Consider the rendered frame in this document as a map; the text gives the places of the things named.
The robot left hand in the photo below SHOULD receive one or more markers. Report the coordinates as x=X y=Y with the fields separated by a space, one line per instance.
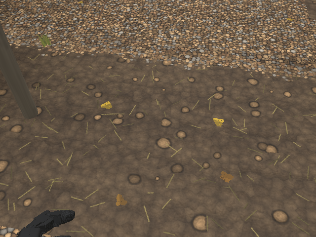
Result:
x=46 y=221

